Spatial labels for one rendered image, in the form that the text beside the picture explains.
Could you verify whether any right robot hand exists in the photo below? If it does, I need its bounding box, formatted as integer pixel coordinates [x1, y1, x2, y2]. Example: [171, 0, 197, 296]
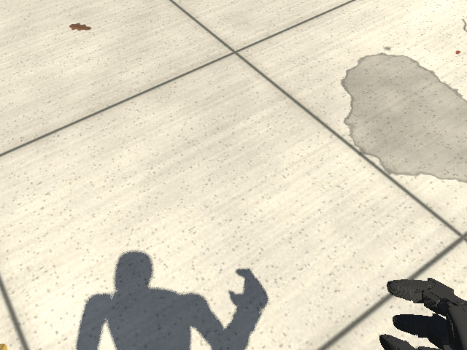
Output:
[379, 278, 467, 350]

